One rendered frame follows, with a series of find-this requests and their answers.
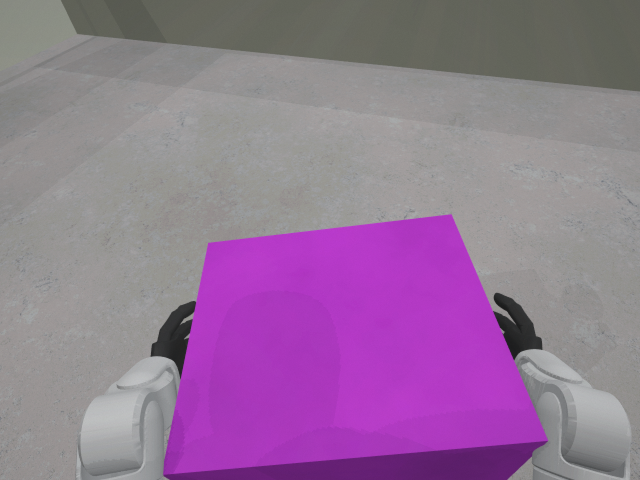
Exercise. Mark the carton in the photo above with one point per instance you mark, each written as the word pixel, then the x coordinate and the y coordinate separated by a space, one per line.
pixel 367 352

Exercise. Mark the left robot forearm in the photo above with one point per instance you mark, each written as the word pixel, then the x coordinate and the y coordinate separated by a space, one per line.
pixel 121 434

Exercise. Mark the right robot forearm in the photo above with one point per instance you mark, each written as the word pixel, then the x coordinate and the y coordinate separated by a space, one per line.
pixel 588 430

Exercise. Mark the right robot hand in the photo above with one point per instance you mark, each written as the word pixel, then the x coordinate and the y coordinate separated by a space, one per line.
pixel 519 336

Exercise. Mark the left robot hand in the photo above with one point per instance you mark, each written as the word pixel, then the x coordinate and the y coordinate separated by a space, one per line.
pixel 171 343

